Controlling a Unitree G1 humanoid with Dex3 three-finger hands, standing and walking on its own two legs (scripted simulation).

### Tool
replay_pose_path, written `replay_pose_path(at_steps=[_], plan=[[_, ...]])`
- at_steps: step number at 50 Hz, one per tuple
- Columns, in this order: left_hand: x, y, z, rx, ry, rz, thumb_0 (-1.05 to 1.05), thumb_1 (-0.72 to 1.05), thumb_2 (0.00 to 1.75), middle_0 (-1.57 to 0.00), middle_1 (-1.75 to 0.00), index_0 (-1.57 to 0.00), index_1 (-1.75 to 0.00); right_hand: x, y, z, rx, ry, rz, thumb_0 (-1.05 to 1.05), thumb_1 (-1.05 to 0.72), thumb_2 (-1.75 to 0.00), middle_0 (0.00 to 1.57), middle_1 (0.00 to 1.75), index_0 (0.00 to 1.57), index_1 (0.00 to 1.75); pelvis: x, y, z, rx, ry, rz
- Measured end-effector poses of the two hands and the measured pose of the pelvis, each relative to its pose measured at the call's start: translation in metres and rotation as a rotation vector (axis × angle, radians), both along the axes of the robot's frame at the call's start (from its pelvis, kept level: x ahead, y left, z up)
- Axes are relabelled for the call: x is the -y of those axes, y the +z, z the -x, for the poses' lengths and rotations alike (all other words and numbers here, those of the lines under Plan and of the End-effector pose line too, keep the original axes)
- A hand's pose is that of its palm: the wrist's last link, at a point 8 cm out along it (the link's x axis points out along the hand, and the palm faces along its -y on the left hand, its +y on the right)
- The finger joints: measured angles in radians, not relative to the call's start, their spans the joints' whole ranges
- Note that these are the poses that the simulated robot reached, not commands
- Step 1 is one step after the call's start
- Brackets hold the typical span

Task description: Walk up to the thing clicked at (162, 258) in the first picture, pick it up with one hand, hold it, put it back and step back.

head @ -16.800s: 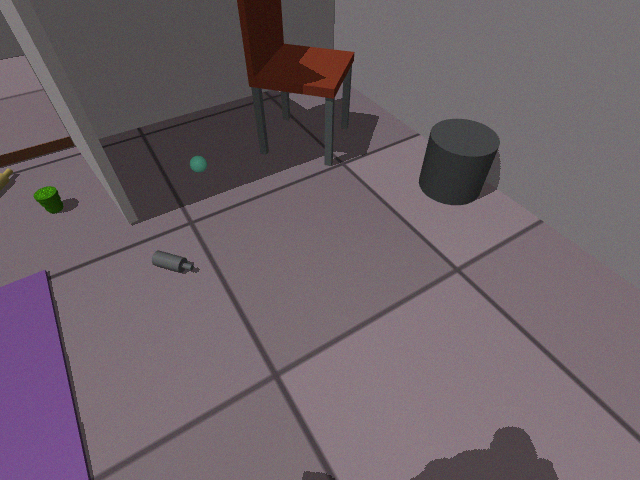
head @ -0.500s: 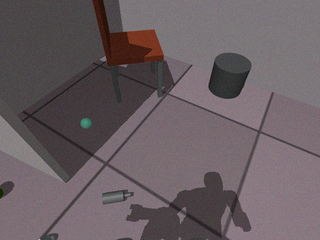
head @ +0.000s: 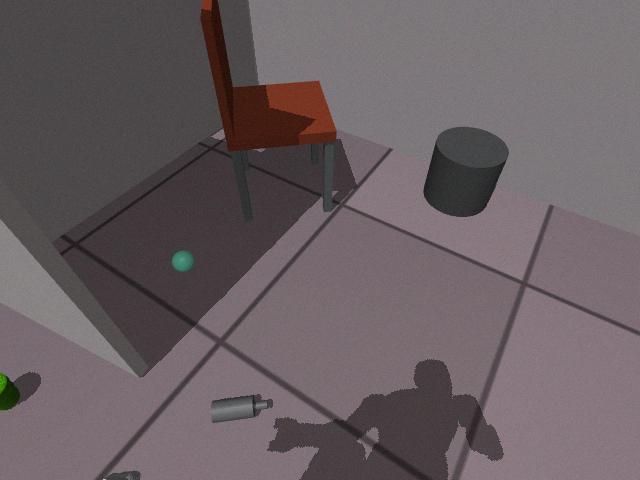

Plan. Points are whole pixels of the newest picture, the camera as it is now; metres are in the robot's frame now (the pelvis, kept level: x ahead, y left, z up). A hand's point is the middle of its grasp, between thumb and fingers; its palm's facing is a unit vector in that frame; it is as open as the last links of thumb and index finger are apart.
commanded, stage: walk up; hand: left
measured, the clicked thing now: (240, 407) +0.46 +0.25 -0.75
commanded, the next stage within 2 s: stand in 0.50 s
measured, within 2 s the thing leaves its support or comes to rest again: neither
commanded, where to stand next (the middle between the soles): +0.06 +0.00 m, yaw +1 degrees
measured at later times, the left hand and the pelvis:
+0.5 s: hand out of the picture +0.09 +0.27 -0.15, palm faces +0.01 -0.95 -0.32, open 7.4 cm; pelvis +0.01 +0.01 +0.00, yaw +1 degrees
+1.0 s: hand out of the picture +0.10 +0.27 -0.15, palm faces +0.00 -0.94 -0.35, open 7.4 cm; pelvis +0.02 +0.01 +0.01, yaw +1 degrees
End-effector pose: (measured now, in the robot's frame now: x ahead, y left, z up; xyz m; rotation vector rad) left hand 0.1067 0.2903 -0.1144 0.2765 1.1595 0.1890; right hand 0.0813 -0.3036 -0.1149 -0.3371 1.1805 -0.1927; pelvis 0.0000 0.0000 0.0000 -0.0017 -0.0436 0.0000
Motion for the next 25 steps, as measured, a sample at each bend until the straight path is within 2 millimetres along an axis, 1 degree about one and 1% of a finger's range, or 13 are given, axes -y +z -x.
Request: replay_pose_path(at_steps=[6,14,25], plan=[[-0.006,-0.001,0.004,-0.018,0.009,0.004,0.01,0.9,0.9,-0.2,-0.3,-0.2,-0.3,-0.008,0.002,0.002,-0.012,-0.003,-0.002,0.0,-0.9,-0.9,0.2,0.3,0.2,0.3,-0.005,0.002,-0.002,-0.003,0.001,0.003],[-0.017,-0.003,0.016,-0.06,0.022,-0.003,0.01,0.9,0.9,-0.2,-0.29,-0.2,-0.3,-0.017,0.001,0.003,-0.033,-0.007,-0.01,0.0,-0.9,-0.9,0.2,0.3,0.2,0.3,-0.011,0.004,-0.005,-0.009,0.003,0.004],[-0.022,-0.004,0.027,-0.099,0.039,-0.008,0.01,0.9,0.9,-0.2,-0.29,-0.2,-0.3,-0.024,0.0,-0.008,-0.034,-0.004,-0.02,0.0,-0.9,-0.9,0.2,0.3,0.2,0.3,-0.015,0.005,-0.011,-0.015,0.009,0.003]])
